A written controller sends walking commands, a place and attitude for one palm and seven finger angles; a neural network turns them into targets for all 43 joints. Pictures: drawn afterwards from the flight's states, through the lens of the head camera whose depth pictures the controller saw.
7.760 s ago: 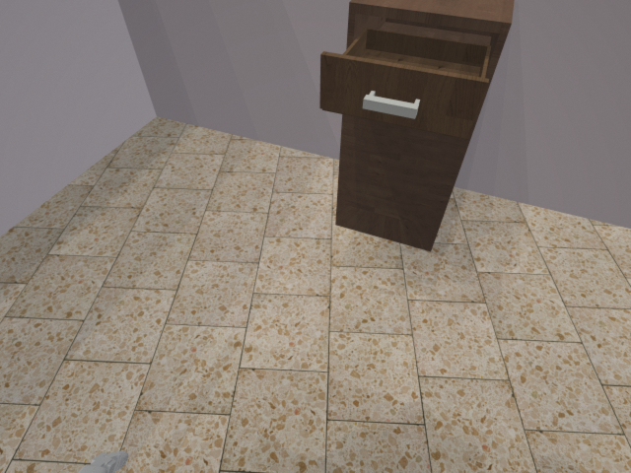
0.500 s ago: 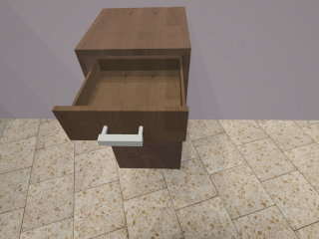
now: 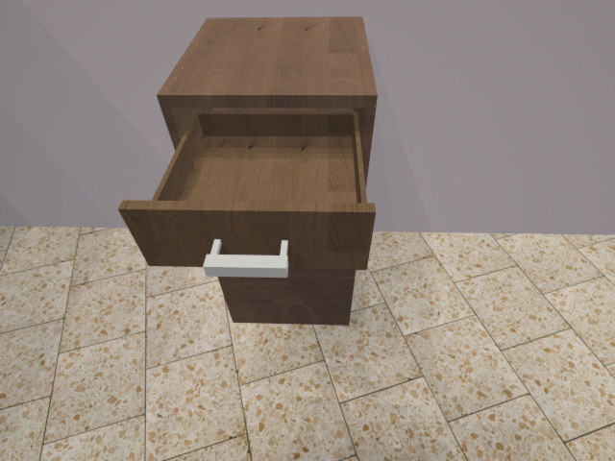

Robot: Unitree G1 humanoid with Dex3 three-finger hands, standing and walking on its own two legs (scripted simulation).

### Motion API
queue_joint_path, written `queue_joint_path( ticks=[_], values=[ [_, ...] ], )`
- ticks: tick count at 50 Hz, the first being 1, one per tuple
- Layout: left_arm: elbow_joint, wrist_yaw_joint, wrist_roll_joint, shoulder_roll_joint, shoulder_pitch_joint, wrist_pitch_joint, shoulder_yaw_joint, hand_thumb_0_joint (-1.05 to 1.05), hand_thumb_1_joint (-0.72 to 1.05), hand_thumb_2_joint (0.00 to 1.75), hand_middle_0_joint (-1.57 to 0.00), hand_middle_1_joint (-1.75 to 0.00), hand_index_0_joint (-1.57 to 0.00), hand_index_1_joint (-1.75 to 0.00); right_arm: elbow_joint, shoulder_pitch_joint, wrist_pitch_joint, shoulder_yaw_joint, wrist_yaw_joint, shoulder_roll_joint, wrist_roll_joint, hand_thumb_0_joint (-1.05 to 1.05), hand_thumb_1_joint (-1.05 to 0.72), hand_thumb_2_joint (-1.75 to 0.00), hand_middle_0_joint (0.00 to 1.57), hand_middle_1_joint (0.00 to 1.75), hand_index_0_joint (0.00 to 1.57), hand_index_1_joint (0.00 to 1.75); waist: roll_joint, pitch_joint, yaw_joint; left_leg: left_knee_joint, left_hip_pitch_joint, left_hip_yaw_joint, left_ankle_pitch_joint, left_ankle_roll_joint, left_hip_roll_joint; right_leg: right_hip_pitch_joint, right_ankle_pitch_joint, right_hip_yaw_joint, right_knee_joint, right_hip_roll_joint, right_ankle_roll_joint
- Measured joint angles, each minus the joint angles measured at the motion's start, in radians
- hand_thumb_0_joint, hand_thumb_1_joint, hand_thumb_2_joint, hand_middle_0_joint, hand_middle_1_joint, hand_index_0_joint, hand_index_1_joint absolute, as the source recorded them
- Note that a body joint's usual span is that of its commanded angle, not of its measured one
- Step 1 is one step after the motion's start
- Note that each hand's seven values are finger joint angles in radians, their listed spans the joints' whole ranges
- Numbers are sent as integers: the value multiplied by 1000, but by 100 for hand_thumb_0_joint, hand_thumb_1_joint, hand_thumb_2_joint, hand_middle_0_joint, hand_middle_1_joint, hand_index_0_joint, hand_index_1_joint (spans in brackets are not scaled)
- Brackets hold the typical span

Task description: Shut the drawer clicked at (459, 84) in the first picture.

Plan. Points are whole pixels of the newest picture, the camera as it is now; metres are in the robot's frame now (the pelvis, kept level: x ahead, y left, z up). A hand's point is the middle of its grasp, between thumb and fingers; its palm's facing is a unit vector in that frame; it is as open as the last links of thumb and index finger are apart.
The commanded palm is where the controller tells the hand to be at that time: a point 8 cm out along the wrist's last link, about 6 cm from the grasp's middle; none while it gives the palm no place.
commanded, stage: look again from close up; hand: left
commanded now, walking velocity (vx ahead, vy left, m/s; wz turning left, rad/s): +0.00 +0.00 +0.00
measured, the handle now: (248, 255) +0.41 +0.12 +0.03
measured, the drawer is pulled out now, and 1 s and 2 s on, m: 0.29 0.29 0.29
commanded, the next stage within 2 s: shuffle to correct the standing spot in 0.48 s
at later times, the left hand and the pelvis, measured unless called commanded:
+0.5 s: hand out of the picture -0.03 +0.12 -0.17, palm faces +0.02 -0.99 -0.15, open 7.4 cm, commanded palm none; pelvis +0.01 -0.03 +0.00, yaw +0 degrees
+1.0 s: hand out of the picture +0.03 +0.09 -0.18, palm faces +0.02 -0.99 -0.13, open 7.4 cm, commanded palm none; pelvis +0.08 -0.06 -0.01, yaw -1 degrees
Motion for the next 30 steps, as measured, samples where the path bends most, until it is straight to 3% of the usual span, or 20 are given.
queue_joint_path(
  ticks=[8, 13, 22, 30],
  values=[
    [16, -5, 4, -4, 5, 5, -7, 1, 90, 90, -20, -30, -19, -29, 11, 10, -1, 4, 5, 10, 2, 1, -92, -89, 20, 30, 20, 30, -39, -13, -3, -1, -6, -7, -5, -2, 3, -13, -17, -4, 15, 6, -17],
    [6, -5, 5, -8, 3, -6, -6, 0, 90, 90, -20, -30, -19, -29, 26, 25, 5, 3, 4, 13, 1, 1, -92, -90, 20, 30, 20, 30, -36, -16, 5, -8, -13, -17, 1, -10, 1, -17, 1, -9, 6, 7, -20],
    [18, -1, -2, -4, -2, -12, -12, 0, 91, 90, -20, -30, -19, -29, 40, 46, -6, 13, 3, 42, 2, 1, -91, -90, 20, 30, 20, 30, -36, -18, -13, 23, -19, -19, -13, -16, 24, -3, -2, -10, -9, 29, -28],
    [8, 1, -6, -4, -33, -21, -15, 0, 91, 90, -20, -30, -19, -29, 60, 62, -15, 21, 0, 57, 2, 0, -91, -90, 20, 30, 20, 30, -37, -14, -14, 34, -15, -22, -28, -21, 31, 8, -12, -11, -16, 36, -38]
  ],
)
